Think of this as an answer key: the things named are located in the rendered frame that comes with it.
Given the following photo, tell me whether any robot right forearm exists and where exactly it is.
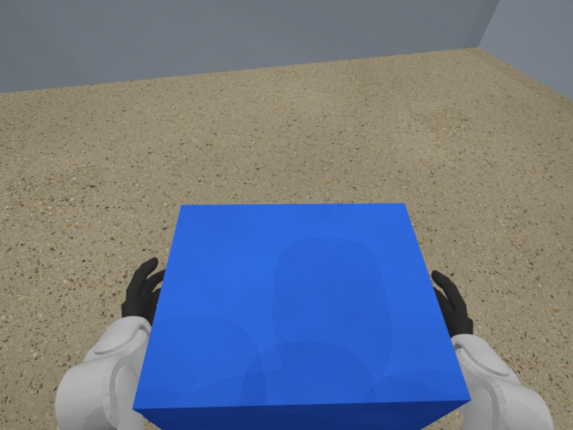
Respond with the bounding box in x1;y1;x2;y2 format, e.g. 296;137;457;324
451;334;554;430

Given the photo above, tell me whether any robot left forearm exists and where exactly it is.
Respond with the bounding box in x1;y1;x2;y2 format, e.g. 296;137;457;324
55;316;151;430

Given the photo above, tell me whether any robot right hand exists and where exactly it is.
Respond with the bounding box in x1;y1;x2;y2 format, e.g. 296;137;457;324
432;271;473;338

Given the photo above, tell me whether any carton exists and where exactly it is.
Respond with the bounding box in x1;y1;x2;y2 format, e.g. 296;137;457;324
133;203;471;430

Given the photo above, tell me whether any robot left hand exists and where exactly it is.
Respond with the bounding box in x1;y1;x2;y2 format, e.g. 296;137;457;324
122;257;166;327

